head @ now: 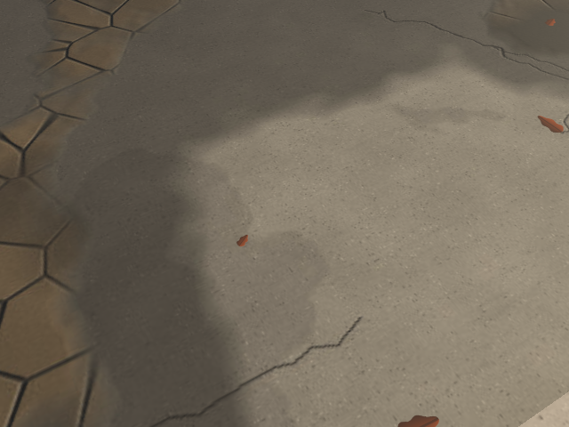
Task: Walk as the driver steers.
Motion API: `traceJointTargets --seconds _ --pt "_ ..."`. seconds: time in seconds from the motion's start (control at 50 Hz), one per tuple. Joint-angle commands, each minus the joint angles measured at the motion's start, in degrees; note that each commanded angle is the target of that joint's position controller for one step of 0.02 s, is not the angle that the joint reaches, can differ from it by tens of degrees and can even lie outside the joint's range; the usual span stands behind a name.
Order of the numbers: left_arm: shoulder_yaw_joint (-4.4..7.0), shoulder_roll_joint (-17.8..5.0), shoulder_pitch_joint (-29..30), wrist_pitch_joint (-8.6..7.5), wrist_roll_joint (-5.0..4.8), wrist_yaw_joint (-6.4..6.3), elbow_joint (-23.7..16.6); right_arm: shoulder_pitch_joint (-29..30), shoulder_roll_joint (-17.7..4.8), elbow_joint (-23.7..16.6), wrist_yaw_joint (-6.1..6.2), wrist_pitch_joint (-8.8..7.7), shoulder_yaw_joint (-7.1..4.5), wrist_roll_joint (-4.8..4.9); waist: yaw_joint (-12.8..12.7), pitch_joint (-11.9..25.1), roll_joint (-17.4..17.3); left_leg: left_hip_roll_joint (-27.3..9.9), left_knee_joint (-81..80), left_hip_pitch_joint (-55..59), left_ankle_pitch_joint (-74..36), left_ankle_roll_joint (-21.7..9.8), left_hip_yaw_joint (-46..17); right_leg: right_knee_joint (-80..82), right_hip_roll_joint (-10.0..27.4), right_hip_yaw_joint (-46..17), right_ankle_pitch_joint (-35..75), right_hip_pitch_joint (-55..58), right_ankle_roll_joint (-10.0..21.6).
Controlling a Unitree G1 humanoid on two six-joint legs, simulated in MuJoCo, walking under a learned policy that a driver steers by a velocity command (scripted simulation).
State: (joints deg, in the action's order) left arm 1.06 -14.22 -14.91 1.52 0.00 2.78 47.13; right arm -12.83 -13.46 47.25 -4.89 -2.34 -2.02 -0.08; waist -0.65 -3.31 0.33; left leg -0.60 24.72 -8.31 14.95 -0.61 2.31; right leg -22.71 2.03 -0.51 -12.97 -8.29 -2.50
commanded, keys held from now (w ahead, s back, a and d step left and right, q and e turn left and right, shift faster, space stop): w+shift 0.24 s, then w+q+shift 0.76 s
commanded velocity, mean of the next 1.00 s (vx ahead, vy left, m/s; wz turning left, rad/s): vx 0.76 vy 0.00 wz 0.53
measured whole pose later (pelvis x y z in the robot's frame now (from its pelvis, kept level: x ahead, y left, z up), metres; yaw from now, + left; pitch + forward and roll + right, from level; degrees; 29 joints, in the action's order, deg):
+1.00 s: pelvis +0.48 +0.05 -0.18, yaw +35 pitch -1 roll +3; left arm 0.5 -11.8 -16.7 -4.9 1.8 -1.1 53.5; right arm -15.5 -17.2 55.1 -0.1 -0.7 -4.8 -2.3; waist -0.8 -7.2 -1.4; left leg 11.3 33.3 -16.4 15.9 -11.4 5.6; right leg -92.4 6.8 -4.7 -26.6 -23.1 -0.8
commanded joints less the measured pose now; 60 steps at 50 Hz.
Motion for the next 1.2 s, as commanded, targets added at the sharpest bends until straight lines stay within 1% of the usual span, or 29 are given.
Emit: traceJointTargets --seconds 0.02,0.06,0.1,0.14,0.18,0.22,0.24,0.3,0.32,0.34,0.36,0.4,0.46,0.54,0.7,0.76,0.84,0.86,0.88,0.9,0.92,0.94,0.96,0.98,1.0,1.04,1.1,1.16,1.2 --pt "1.89 -7.09 -3.91 -0.02 0.44 -0.45 -0.69 -4.42 -8.17 -0.92 0.58 -0.08 -2.53 -0.38 0.77 1.33 -1.68 -0.98 -6.92 2.91 -0.04 -0.96 -1.99 3.49 -2.52 2.99 -2.03 -2.67 1.06" --pt "3.15 -8.95 -0.82 -0.86 3.82 -2.14 -2.14 -12.00 -14.10 1.16 3.07 -1.02 -5.14 -2.94 4.54 -4.84 -6.97 -10.69 -13.79 2.88 32.65 -10.37 -15.10 -6.97 -2.80 3.38 -18.86 -14.78 3.48" --pt "0.37 -0.73 9.02 -3.88 6.09 -3.82 -6.08 -12.16 -6.31 -0.41 6.70 -3.99 -2.15 -3.61 7.71 -4.52 -10.32 -25.53 -18.99 7.72 24.87 -18.67 -30.71 -26.11 1.16 -2.73 -14.71 -27.08 4.59" --pt "0.46 -0.08 7.44 -6.09 4.93 -4.09 -6.95 -8.05 -1.81 -2.17 7.80 -6.09 0.07 -3.73 4.73 -1.01 -8.33 -22.91 -18.50 8.14 19.16 -16.07 -25.11 -37.18 1.69 -4.01 -18.56 -28.45 4.58" --pt "0.98 -1.46 3.73 -6.66 4.96 -3.38 -5.34 -3.82 -5.61 -3.17 8.41 -5.25 -0.52 -2.08 2.76 -2.54 -5.61 -14.58 -19.04 1.82 18.06 -11.32 -12.78 -24.88 -0.35 2.77 -15.14 -18.41 3.63" --pt "0.43 0.36 4.82 -7.22 3.79 -1.69 -5.41 -4.61 -9.48 -2.11 7.79 -3.80 -0.97 -2.09 2.09 -3.70 -6.84 -11.28 -16.53 -5.93 14.74 -10.01 -7.29 -15.93 -2.35 5.92 -8.44 -6.95 2.98" --pt "2.72 -5.34 5.41 -4.65 -1.03 -0.79 -5.19 -6.44 -16.12 -0.51 5.30 -1.67 -3.68 1.10 2.72 -2.48 -12.01 -8.85 -16.07 -2.77 11.58 -10.32 -8.41 -9.63 -2.56 6.40 -3.41 -8.74 3.80" --pt "4.10 -7.03 -12.40 -3.29 0.54 -1.77 0.02 -3.30 -8.73 -0.91 3.93 0.43 -2.28 1.18 -6.98 1.86 -2.81 -6.16 2.20 -20.87 7.27 -8.25 -6.97 -0.14 -0.95 1.93 -3.22 19.28 4.76" --pt "5.26 -12.65 -22.25 -3.90 1.71 -2.51 1.53 0.99 -1.53 -3.51 4.05 0.18 -0.33 -0.15 -12.19 6.10 14.23 0.25 26.39 -28.36 15.52 -6.03 -1.18 8.37 14.14 -15.35 -21.72 24.71 5.07" --pt "6.16 -16.44 -19.34 -3.89 1.43 -2.85 0.99 3.58 -1.06 -6.73 4.51 0.33 -0.23 -0.02 -10.52 1.42 14.47 3.03 36.84 -40.49 13.28 -6.55 -6.59 15.15 21.16 -31.25 -36.75 16.68 8.87" --pt "5.54 -13.13 -13.45 -4.24 1.07 -2.77 -0.25 5.08 -3.43 -7.36 4.38 0.35 -0.67 -0.18 -7.56 -3.97 8.79 -0.99 39.83 -43.75 7.34 -6.95 -10.48 15.47 21.68 -29.85 -35.18 11.96 10.12" --pt "3.96 -7.06 -4.08 -5.63 0.89 -2.47 -1.77 -0.81 -5.48 -4.20 3.33 0.40 -1.68 -0.02 -2.11 -2.59 6.15 -3.96 37.01 -37.91 -0.62 -4.80 -10.06 15.39 16.05 -16.83 -19.68 9.07 8.14" --pt "3.81 -6.87 -3.10 -8.05 1.77 -2.93 -0.60 -1.02 -6.01 -4.01 1.61 2.02 -2.70 -1.60 -0.96 -1.51 5.23 -5.12 39.32 -34.99 -9.51 -2.36 -7.10 15.36 13.78 -4.60 -3.63 7.64 9.72" --pt "3.29 -4.71 -4.33 -10.67 1.03 -3.28 2.86 2.42 -4.72 -4.15 0.32 2.48 -3.51 -0.85 1.60 -4.11 3.52 -4.16 25.57 -34.24 -26.67 -2.75 -5.20 13.74 10.01 6.58 -1.15 4.58 7.12" --pt "2.58 -5.24 -16.24 -10.61 3.18 -5.59 9.06 18.77 -4.64 -6.82 -1.93 1.80 -2.79 -3.11 -4.41 -11.29 -1.22 -4.36 12.98 -39.60 -37.86 -7.32 2.02 3.06 13.27 14.82 -1.48 12.45 6.28" --pt "1.60 -3.92 -19.59 -8.79 2.20 -6.41 11.62 23.62 -3.21 -7.41 -1.15 1.22 -1.78 -3.78 -6.12 -13.27 -2.22 -2.28 3.71 -37.25 -37.93 -8.28 7.16 -2.34 12.85 18.78 12.90 16.83 4.92" --pt "1.30 -7.69 -17.49 -5.59 0.68 -7.16 12.61 -0.52 -5.89 0.85 0.94 1.20 -2.85 -4.30 6.08 0.57 1.94 4.18 5.56 -1.30 -29.18 -11.66 11.75 -36.45 13.71 19.48 55.56 9.03 4.84" --pt "2.08 -9.24 -14.29 -5.62 0.87 -6.29 11.63 -13.54 -9.01 5.43 2.05 1.16 -4.64 -3.42 12.38 7.17 -1.10 4.35 4.53 15.59 -28.09 -14.13 8.40 -54.11 11.91 17.10 52.50 1.08 4.73" --pt "2.68 -7.41 -7.13 -5.69 0.86 -4.98 10.56 -19.30 -13.00 8.56 3.02 0.68 -6.20 -3.28 16.43 4.39 -8.36 -1.51 -2.35 28.09 -31.78 -20.69 0.31 -84.13 1.55 16.71 -2.90 -18.55 4.38" --pt "2.15 -5.50 -6.09 -7.10 1.10 -5.30 4.52 -20.53 -20.61 9.51 3.42 0.77 -7.41 -2.57 10.91 10.54 -11.65 -10.77 18.48 47.61 -59.74 -21.18 -9.10 -91.09 1.15 7.62 -26.97 -41.02 3.99" --pt "1.22 -6.44 -4.18 -7.95 0.15 -4.85 1.05 -22.20 -20.96 8.45 4.02 1.26 -7.31 -1.57 11.66 21.89 -1.35 -15.61 15.00 55.45 -50.77 -28.80 -21.99 -87.75 2.28 0.89 -22.03 -48.74 3.17" --pt "0.57 -7.29 0.28 -8.92 -0.41 -4.36 -2.36 -23.58 -20.08 8.18 5.67 2.13 -7.02 -2.33 12.06 20.54 -1.83 -19.71 -0.11 52.44 -19.90 -30.96 -36.27 -81.79 1.03 -1.04 -20.45 -55.69 1.48" --pt "1.02 -9.19 2.90 -8.99 1.29 -4.02 -1.03 -16.74 -15.52 7.26 5.58 2.39 -6.08 -2.61 9.20 10.26 7.02 -17.13 -9.09 37.46 -2.32 -25.30 -33.72 -73.34 4.52 -0.77 -16.41 -52.96 2.66" --pt "1.45 -9.23 0.55 -8.76 2.44 -3.51 -1.23 -11.90 -13.94 5.69 5.83 1.21 -5.04 -2.20 4.44 6.66 3.81 -18.08 -8.74 27.12 -0.76 -25.47 -35.46 -65.06 5.89 -4.58 -10.37 -48.62 2.24" --pt "1.59 -9.15 1.17 -7.38 3.60 -3.14 -0.81 -7.05 -12.01 4.99 6.38 -0.03 -4.21 -1.06 -0.32 -0.39 8.44 -15.33 -10.80 9.00 -8.12 -23.87 -32.97 -55.29 8.38 -6.42 -9.63 -38.94 -0.65" --pt "1.04 -6.50 3.84 -5.81 4.32 -2.57 -2.53 -0.09 -13.03 2.66 6.27 -1.91 -3.85 -0.98 -3.62 -5.28 7.70 -9.28 -14.70 -15.52 -7.13 -21.94 -26.27 -37.17 9.50 -5.63 -9.70 -21.50 -3.69" --pt "0.91 -5.39 2.34 -6.00 1.01 -2.05 -2.51 2.80 -13.42 1.45 4.53 -3.08 -4.67 -0.87 -4.28 -1.01 -1.77 -1.53 -10.36 -24.55 -9.46 -16.92 -18.57 -22.46 4.98 -1.60 10.03 -2.71 -2.71" --pt "1.66 -6.88 1.82 -6.61 0.46 -2.11 -2.08 -0.15 -13.79 1.42 3.87 -2.23 -5.23 -0.01 -3.57 1.05 -1.12 0.30 -0.37 -18.56 -12.15 -13.14 -19.03 -15.68 1.41 0.26 10.75 2.15 -1.61" --pt "3.92 -10.68 -17.60 -6.80 1.63 -3.02 3.12 1.50 -14.03 1.19 3.80 -2.72 -5.01 -0.88 -14.73 10.48 3.67 4.34 26.17 -17.66 -26.03 -10.13 -15.02 -13.97 -1.86 3.14 -0.94 18.27 -0.36"
Next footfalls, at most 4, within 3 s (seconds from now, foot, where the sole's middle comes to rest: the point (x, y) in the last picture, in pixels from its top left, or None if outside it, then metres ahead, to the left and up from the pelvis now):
0.30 right None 0.11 -0.16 -0.78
0.88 left None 0.52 0.10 -0.93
1.22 right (253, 298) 0.93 0.12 -0.93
1.64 left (106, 292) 0.94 0.57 -0.93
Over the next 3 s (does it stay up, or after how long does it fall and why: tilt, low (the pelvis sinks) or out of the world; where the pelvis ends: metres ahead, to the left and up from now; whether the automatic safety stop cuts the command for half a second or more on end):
stays up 1.33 0.88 -0.15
